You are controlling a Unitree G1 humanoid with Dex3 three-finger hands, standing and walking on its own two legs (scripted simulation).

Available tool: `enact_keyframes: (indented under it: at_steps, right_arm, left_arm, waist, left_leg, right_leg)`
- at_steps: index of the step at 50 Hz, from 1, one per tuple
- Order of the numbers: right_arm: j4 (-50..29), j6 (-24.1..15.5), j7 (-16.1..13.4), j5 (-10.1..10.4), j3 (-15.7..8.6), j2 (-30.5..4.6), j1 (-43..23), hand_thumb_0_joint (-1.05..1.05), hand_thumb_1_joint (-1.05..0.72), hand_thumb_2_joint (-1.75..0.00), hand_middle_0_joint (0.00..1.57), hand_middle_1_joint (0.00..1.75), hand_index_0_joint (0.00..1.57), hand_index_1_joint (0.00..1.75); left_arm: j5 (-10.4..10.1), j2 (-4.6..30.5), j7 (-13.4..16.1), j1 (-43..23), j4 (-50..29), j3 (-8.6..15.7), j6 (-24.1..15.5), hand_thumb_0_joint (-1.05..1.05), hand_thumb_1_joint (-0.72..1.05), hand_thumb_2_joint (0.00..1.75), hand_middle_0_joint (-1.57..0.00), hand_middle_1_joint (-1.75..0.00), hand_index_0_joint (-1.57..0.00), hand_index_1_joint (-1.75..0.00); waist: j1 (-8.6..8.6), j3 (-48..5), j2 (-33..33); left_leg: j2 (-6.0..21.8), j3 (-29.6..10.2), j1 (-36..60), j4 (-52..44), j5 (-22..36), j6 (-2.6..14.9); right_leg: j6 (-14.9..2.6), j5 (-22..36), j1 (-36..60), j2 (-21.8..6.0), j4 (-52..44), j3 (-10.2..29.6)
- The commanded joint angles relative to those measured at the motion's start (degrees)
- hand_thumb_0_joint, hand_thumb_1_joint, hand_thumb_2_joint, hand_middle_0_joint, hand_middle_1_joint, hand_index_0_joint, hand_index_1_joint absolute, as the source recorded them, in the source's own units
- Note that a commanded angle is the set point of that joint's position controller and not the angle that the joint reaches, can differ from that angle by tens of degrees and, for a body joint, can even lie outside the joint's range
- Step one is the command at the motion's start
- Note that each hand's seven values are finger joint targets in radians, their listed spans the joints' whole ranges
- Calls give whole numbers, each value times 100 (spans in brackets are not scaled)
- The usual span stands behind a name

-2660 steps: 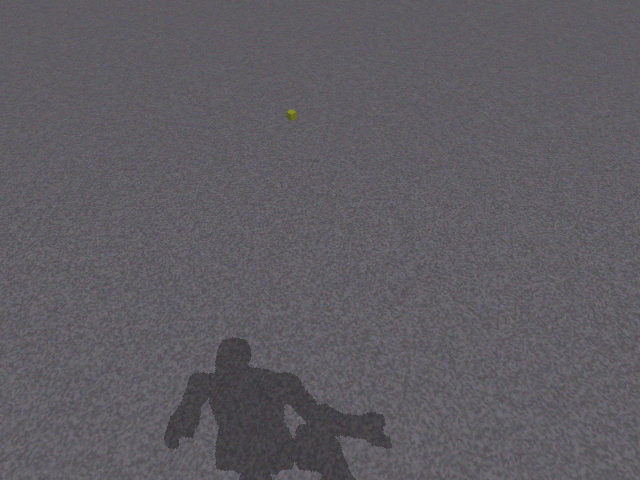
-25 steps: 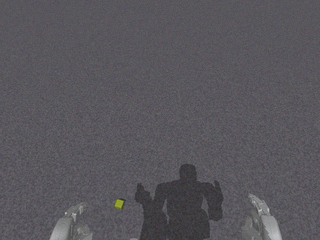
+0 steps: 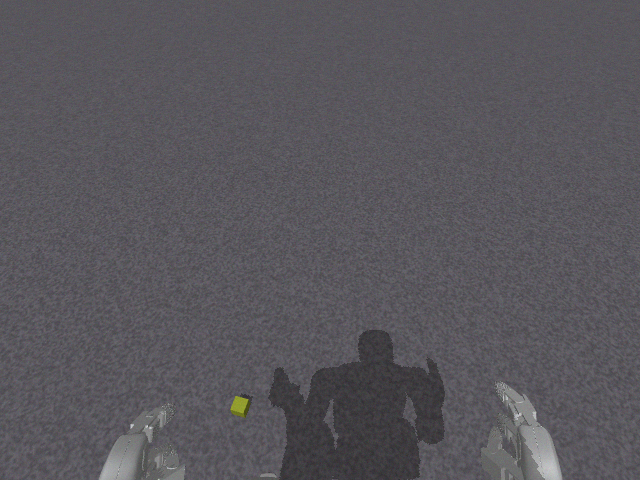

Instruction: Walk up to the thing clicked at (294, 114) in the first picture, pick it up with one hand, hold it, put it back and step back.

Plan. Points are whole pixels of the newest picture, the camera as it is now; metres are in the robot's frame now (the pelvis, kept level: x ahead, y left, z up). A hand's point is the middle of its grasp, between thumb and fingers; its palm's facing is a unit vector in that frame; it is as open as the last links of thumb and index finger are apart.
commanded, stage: home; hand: left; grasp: from above
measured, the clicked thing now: (240, 406) +0.45 +0.24 -0.69
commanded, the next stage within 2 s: stand in 0.74 s
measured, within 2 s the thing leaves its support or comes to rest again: neither
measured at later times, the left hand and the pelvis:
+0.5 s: hand (181, 462) +0.17 +0.18 -0.04, palm faces +0.04 -0.98 -0.20, open 7.4 cm; pelvis +0.01 +0.00 +0.00, yaw +0 degrees
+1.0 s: hand out of the picture +0.16 +0.21 -0.09, palm faces +0.01 -0.95 -0.32, open 7.4 cm; pelvis +0.00 +0.00 +0.02, yaw +0 degrees
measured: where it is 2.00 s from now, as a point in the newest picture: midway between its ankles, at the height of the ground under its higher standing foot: outside the picture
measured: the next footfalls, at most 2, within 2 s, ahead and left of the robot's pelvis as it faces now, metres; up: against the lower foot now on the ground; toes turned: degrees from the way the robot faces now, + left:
none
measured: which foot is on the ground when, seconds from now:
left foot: down 0.00-1.00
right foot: down 0.00-1.00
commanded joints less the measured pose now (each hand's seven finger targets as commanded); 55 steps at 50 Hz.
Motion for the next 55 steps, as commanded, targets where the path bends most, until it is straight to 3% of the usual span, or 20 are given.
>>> enact_keyframes:
  at_steps: [1,27,33,41,42,43,44,46,47,48,51,54,55]
  right_arm:
    - [-925,-344,-101,-32,-279,-703,-460,0,-90,-90,20,30,20,30]
    - [-917,-271,-71,-35,-291,-688,-408,0,-90,-90,20,30,20,30]
    - [-923,-245,-63,-41,-313,-696,-360,0,-90,-90,20,30,20,30]
    - [-950,-211,-47,-34,-306,-692,-405,0,-90,-90,20,30,20,30]
    - [475,388,294,-697,-522,-1384,-714,0,-90,-90,20,30,20,30]
    - [549,633,472,-716,-635,-1434,-820,0,-90,-90,20,30,20,30]
    - [339,757,568,-743,-656,-1456,-817,0,-90,-90,20,30,20,30]
    - [639,852,790,-513,-622,-1286,-699,0,-90,-90,20,30,20,30]
    - [743,890,884,-413,-606,-1220,-740,0,-90,-90,20,30,20,30]
    - [807,904,929,-368,-617,-1216,-788,0,-90,-90,20,30,20,30]
    - [1103,1002,1001,-363,-672,-1247,-935,0,-90,-90,20,30,20,30]
    - [1378,1100,983,-380,-676,-1295,-953,0,-90,-90,20,30,20,30]
    - [1461,1126,963,-376,-676,-1293,-898,0,-90,-90,20,30,20,30]
  left_arm:
    - [40,611,69,-241,-1121,326,-281,0,90,90,-20,-30,-20,-30]
    - [36,598,76,-148,-1104,341,-300,0,90,90,-20,-30,-20,-30]
    - [11,580,76,-69,-1079,335,-305,0,90,90,-20,-30,-20,-30]
    - [22,583,79,-81,-1027,341,-353,0,90,90,-20,-30,-20,-30]
    - [681,1088,308,-1796,984,351,-1566,0,90,90,-20,-30,-20,-30]
    - [696,1213,278,-1210,1877,465,-1948,0,90,90,-20,-30,-20,-30]
    - [671,1256,237,-1149,2123,431,-2131,0,90,90,-20,-30,-20,-30]
    - [697,1297,183,-1391,2639,356,-2360,0,90,90,-20,-30,-20,-30]
    - [646,1253,161,-1520,2894,364,-2373,0,90,90,-20,-30,-20,-30]
    - [591,1243,151,-1666,3137,391,-2388,0,90,90,-20,-30,-20,-30]
    - [571,1146,174,-1755,3888,363,-2483,0,90,90,-20,-30,-20,-30]
    - [580,1157,165,-1822,4495,366,-2622,0,90,90,-20,-30,-20,-30]
    - [566,1176,170,-1853,4658,385,-2659,0,90,90,-20,-30,-20,-30]
  waist:
    - [-22,-361,102]
    - [6,-460,23]
    - [-23,-610,-57]
    - [-14,-484,-30]
    - [432,761,-271]
    - [451,376,-639]
    - [333,391,-614]
    - [295,63,-388]
    - [354,192,-524]
    - [340,188,-535]
    - [425,349,-285]
    - [384,552,-86]
    - [364,541,-169]
  left_leg:
    - [-155,80,653,-1141,598,125]
    - [-150,90,732,-1048,1031,125]
    - [-170,115,789,-926,1413,138]
    - [-157,92,750,-1010,1156,133]
    - [77,-183,845,-1479,2453,432]
    - [-22,87,1126,-1351,2255,511]
    - [-52,-13,1240,-1372,2072,522]
    - [-106,38,1709,-1489,1935,464]
    - [-168,91,1744,-1589,1588,435]
    - [-109,24,1847,-1711,1660,425]
    - [72,-300,1937,-2244,1250,483]
    - [124,-368,2009,-2574,1078,463]
    - [125,-348,2080,-2599,1354,453]
  right_leg:
    - [-151,572,1,260,-887,-116]
    - [-152,933,105,244,-856,-113]
    - [-129,1306,259,231,-816,-103]
    - [-140,1063,165,242,-839,-116]
    - [-272,1203,1251,-172,-947,223]
    - [-471,1132,1336,-268,-1281,625]
    - [-612,1189,1114,-265,-1387,789]
    - [-561,1605,1540,-428,-1325,882]
    - [-492,1332,1504,-454,-1518,841]
    - [-439,1313,1508,-410,-1508,762]
    - [-305,820,1583,-301,-1692,510]
    - [-274,983,1823,-311,-1984,479]
    - [-269,1192,1968,-348,-2018,509]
